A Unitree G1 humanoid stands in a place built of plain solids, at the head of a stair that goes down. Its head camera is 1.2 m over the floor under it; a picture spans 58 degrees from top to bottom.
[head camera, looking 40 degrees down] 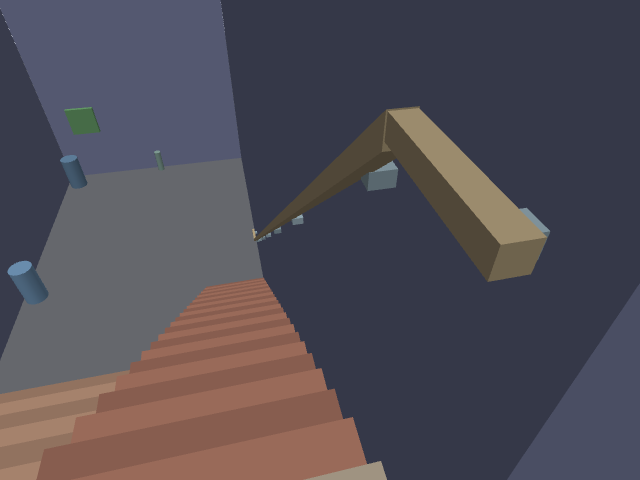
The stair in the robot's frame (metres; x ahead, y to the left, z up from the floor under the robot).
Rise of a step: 0.20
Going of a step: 0.23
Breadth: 1.09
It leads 13 degrees to the left of straight ahead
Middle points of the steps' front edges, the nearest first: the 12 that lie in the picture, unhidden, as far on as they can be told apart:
0.61 0.42 -0.19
0.84 0.47 -0.39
1.06 0.52 -0.58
1.28 0.57 -0.78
1.51 0.63 -0.97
1.73 0.68 -1.17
1.96 0.73 -1.37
2.18 0.78 -1.56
2.40 0.83 -1.75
2.63 0.88 -1.95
2.85 0.94 -2.14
3.08 0.99 -2.34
